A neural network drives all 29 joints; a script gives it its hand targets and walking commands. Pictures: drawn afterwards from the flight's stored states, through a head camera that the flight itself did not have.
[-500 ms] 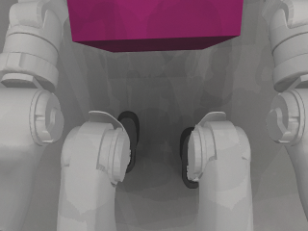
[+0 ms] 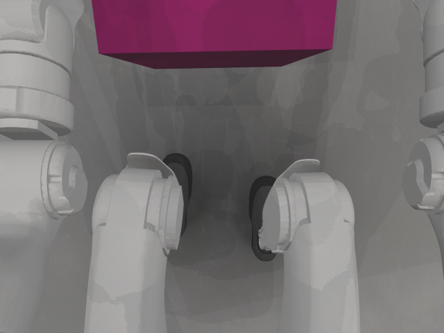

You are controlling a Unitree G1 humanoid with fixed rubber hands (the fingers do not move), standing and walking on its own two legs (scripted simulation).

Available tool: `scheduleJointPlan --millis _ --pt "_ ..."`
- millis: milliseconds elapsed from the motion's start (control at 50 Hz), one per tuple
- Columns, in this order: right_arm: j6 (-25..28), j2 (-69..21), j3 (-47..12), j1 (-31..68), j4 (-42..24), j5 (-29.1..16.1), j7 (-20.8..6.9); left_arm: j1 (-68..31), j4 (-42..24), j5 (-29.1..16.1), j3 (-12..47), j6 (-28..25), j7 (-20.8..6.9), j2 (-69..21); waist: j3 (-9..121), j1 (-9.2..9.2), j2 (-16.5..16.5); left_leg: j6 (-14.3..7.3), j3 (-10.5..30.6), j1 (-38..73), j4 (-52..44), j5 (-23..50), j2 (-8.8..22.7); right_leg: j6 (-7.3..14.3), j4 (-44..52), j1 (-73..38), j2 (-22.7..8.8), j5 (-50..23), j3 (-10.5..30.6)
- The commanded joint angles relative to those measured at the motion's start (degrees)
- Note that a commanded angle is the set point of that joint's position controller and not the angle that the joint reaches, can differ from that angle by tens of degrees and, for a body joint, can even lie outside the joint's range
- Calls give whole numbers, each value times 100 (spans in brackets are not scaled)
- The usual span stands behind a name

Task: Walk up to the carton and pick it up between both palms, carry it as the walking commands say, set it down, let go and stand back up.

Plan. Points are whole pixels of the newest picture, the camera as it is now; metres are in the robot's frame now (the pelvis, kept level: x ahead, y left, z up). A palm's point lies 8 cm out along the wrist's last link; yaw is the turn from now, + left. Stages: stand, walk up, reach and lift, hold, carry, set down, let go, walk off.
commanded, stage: set down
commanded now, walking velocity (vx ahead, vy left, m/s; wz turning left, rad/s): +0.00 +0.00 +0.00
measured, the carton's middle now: out of the picture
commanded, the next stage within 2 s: let go in 1.12 s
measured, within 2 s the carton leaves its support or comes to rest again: neither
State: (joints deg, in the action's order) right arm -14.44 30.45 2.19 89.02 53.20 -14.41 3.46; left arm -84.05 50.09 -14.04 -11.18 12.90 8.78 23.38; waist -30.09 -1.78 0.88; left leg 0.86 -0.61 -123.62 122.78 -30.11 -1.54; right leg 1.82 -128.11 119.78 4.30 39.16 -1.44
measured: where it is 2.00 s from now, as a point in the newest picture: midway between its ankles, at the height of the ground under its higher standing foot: (219, 221)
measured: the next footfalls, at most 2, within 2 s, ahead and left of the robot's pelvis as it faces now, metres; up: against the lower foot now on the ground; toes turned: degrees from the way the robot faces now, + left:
none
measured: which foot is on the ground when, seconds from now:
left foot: down 0.00-1.00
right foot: down 0.00-1.00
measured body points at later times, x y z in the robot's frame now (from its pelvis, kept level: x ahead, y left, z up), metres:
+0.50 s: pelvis -0.01 +0.00 +0.13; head +0.37 +0.00 +0.36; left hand +0.57 +0.22 +0.00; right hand +0.61 -0.21 +0.02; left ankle +0.13 +0.12 -0.35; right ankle +0.09 -0.10 -0.35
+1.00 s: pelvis +0.00 +0.00 +0.27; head +0.37 +0.01 +0.52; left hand +0.57 +0.22 +0.15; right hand +0.61 -0.22 +0.16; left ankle +0.13 +0.12 -0.35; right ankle +0.09 -0.10 -0.35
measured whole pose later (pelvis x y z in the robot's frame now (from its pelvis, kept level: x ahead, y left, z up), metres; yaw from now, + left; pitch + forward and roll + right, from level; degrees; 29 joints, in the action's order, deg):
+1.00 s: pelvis +0.00 +0.00 +0.27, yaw +0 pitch +29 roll +0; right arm -21.0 33.8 8.6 87.3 51.4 -10.2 -3.7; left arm -80.3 39.8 -8.6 -14.5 23.4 6.0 22.3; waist -29.3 -2.5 0.1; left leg 0.8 1.8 -78.2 64.3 -14.6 -1.5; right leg 1.4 -68.3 75.8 4.1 20.9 0.9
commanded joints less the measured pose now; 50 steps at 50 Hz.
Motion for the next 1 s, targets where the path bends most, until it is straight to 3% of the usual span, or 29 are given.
scheduleJointPlan --millis 0,20,40,60,80,120,140,160,180,200,240,300,360,400,440,500,540,660,700,740,800,820,840,900,920,940,960,980 --pt "-52 1165 347 1886 -929 71 -3 -1760 -1258 147 -205 50 39 1007 10826 -159 -1 -99 -186 5374 -755 2560 -50 -129 1684 -3262 -127 -2494 169" --pt "-89 1137 369 1932 -1129 25 -27 -1761 -1450 206 -256 120 41 1020 10934 -192 -82 -83 -187 5499 -855 2592 -50 -113 1809 -3333 -123 -2498 201" --pt "-119 1188 448 1968 -1233 81 -37 -1748 -1502 121 -185 177 43 924 11128 -54 -32 -86 -154 5642 -933 2647 -64 -109 1846 -3361 -96 -2547 139" --pt "-165 1200 433 1883 -1255 68 -61 -1654 -1670 177 -232 235 41 939 11195 -153 -55 -78 -171 5723 -1011 2725 -86 -96 1920 -3400 -103 -2605 150" --pt "-216 1148 454 1774 -1258 76 -74 -1544 -1664 143 -223 305 41 888 11361 -86 30 -98 -174 5858 -1105 2748 -117 -100 2025 -3633 -72 -2694 133" --pt "-286 1207 513 1714 -1182 139 -104 -1430 -1670 240 -290 406 39 895 11279 -127 -34 -84 -165 5853 -1289 2696 -121 -92 2192 -3617 -59 -2651 144" --pt "-313 1164 439 1871 -1326 132 -132 -1421 -1714 206 -315 447 23 854 11294 -136 156 -110 -199 5737 -1426 2637 -149 -106 2320 -3816 -58 -2686 153" --pt "-345 1167 507 1703 -1158 204 -156 -1336 -1696 219 -293 496 10 809 11162 -67 186 -111 -139 5738 -1573 2515 -158 -97 2380 -3779 -43 -2592 113" --pt "-358 1167 538 1780 -1388 187 -166 -1423 -1943 268 -412 501 -3 952 11296 -149 192 -114 -168 5787 -1635 2559 -160 -87 2509 -3931 -50 -2643 165" --pt "-396 1169 523 1840 -1383 217 -177 -1418 -1904 189 -306 545 -21 843 11353 -63 203 -97 -186 5744 -1798 2469 -188 -91 2640 -4059 -33 -2641 137" --pt "-456 1108 473 1884 -1306 206 -216 -1407 -1779 262 -429 602 -46 938 11417 -212 353 -129 -189 5652 -1962 2408 -197 -105 2784 -4336 -39 -2702 191" --pt "-518 1294 581 2066 -1745 214 -212 -1559 -2146 294 -492 686 -53 1091 11799 -176 303 -141 -181 6035 -2288 2427 -231 -96 3117 -4622 -2 -2723 182" --pt "-647 1227 575 1851 -1335 169 -275 -1514 -2030 329 -437 804 -60 1012 11814 -179 132 -107 -141 6375 -2615 2459 -209 -88 3449 -4651 -23 -2661 190" --pt "-656 1280 542 2011 -1677 141 -286 -1496 -2198 251 -370 840 -78 1017 12044 -145 180 -119 -152 6647 -2838 2594 -201 -87 3647 -5007 -4 -2846 173" --pt "-663 1430 658 2006 -1616 199 -299 -1468 -2114 196 -365 899 -94 980 12048 -39 240 -118 -108 6699 -3045 2575 -213 -81 3836 -5070 3 -2863 138" --pt "-730 1430 656 1903 -1389 240 -334 -1468 -2112 303 -457 953 -113 1054 12074 -129 158 -70 -139 6919 -3397 2608 -221 -90 4230 -5343 -16 -2864 190" --pt "-718 1457 659 1926 -1492 184 -367 -1513 -2272 216 -335 984 -102 998 12241 -43 116 -56 -72 7305 -3635 2754 -212 -78 4401 -5415 3 -2966 120" --pt "-739 1539 730 1814 -1596 170 -458 -1443 -2443 283 -368 1055 -121 1003 12484 -72 13 -48 -18 8086 -4274 3083 -207 -77 5067 -5925 19 -3264 131" --pt "-738 1574 767 1824 -1430 221 -483 -1389 -2316 327 -440 1062 -119 1060 12272 -114 127 -62 -21 8037 -4489 2929 -211 -101 5304 -6096 7 -3154 183" --pt "-718 1634 813 1917 -1679 215 -493 -1449 -2489 284 -388 1064 -129 1042 12538 -40 155 -62 8 8358 -4752 3039 -197 -116 5527 -6431 13 -3310 179" --pt "-742 1563 794 1753 -1301 270 -560 -1336 -2226 263 -366 1069 -173 973 12093 -4 266 -56 23 8403 -5161 2926 -188 -123 5910 -6580 -26 -3220 186" --pt "-736 1497 790 1790 -1273 219 -590 -1351 -2207 320 -385 1055 -194 996 11946 -101 179 -62 25 8465 -5306 2869 -175 -128 6045 -6614 -41 -3158 227" --pt "-681 1583 825 1861 -1476 283 -605 -1348 -2270 377 -446 1019 -186 1014 12154 -88 151 -61 32 8777 -5443 2997 -173 -141 6173 -6768 -30 -3232 209" --pt "-614 1500 879 1566 -1251 320 -660 -1279 -2262 398 -332 971 -224 897 12017 -18 0 -44 146 9330 -5833 3286 -150 -129 6541 -6904 -21 -3439 214" --pt "-596 1467 807 1567 -1243 300 -691 -1296 -2285 488 -385 964 -238 868 11981 -109 -28 -46 153 9443 -5934 3356 -142 -122 6673 -6974 -30 -3445 227" --pt "-541 1421 807 1559 -828 442 -716 -1162 -1702 526 -440 934 -261 752 11285 -47 174 -47 122 9039 -6032 3051 -110 -151 6849 -6768 -43 -3207 231" --pt "-449 1204 772 1409 -545 512 -760 -966 -1345 656 -560 838 -306 631 10749 -172 249 -56 128 8690 -6128 3006 -84 -145 6949 -6695 -85 -3243 298" --pt "-343 1150 851 1447 -639 541 -793 -1016 -1443 732 -552 751 -339 495 10760 -165 175 -40 181 8882 -6243 3133 -77 -140 7052 -6736 -95 -3337 299"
